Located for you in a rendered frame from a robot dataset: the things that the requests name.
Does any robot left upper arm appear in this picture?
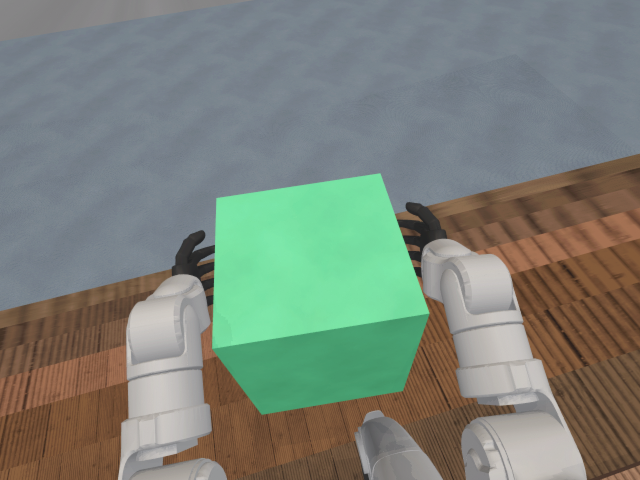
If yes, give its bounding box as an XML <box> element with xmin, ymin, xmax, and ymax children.
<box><xmin>129</xmin><ymin>458</ymin><xmax>227</xmax><ymax>480</ymax></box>

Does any robot right thigh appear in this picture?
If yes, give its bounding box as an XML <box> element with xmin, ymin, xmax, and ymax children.
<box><xmin>354</xmin><ymin>417</ymin><xmax>443</xmax><ymax>480</ymax></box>

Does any robot right forearm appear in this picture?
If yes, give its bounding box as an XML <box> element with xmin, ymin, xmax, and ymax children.
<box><xmin>421</xmin><ymin>239</ymin><xmax>587</xmax><ymax>480</ymax></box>

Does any robot right upper arm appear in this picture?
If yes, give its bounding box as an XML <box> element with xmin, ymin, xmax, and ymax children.
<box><xmin>461</xmin><ymin>410</ymin><xmax>586</xmax><ymax>480</ymax></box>

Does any carton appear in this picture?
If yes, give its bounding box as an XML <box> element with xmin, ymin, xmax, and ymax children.
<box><xmin>212</xmin><ymin>173</ymin><xmax>430</xmax><ymax>415</ymax></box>

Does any right robot hand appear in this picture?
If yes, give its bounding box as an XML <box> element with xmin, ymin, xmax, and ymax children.
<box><xmin>397</xmin><ymin>202</ymin><xmax>447</xmax><ymax>278</ymax></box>

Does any robot left forearm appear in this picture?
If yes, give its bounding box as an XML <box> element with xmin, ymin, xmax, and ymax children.
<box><xmin>118</xmin><ymin>274</ymin><xmax>212</xmax><ymax>480</ymax></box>

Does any left robot hand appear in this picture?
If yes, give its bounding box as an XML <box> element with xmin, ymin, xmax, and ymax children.
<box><xmin>172</xmin><ymin>230</ymin><xmax>215</xmax><ymax>307</ymax></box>

